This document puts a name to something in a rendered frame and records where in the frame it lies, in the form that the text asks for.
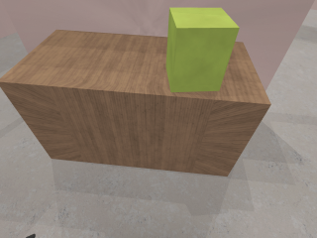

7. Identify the pedestal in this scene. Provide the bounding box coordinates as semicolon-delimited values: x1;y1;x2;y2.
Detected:
0;30;271;177

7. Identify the carton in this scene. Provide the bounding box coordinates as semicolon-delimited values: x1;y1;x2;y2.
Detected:
165;7;240;92

